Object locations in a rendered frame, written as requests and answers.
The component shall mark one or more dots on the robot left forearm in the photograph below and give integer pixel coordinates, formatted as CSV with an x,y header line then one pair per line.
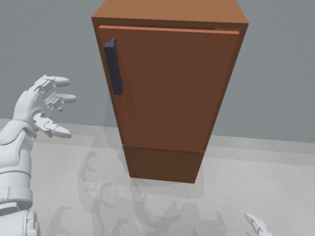
x,y
16,143

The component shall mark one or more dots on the left robot hand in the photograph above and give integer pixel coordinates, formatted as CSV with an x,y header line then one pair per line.
x,y
30,104

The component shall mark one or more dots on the right robot hand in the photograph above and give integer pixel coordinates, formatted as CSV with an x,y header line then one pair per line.
x,y
258,226

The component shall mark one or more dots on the left robot upper arm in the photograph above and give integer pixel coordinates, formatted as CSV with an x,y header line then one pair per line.
x,y
22,223

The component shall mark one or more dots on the handle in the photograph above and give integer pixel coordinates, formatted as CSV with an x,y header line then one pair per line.
x,y
113,66

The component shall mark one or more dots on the cupboard door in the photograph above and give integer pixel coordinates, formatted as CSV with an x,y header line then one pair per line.
x,y
172,81

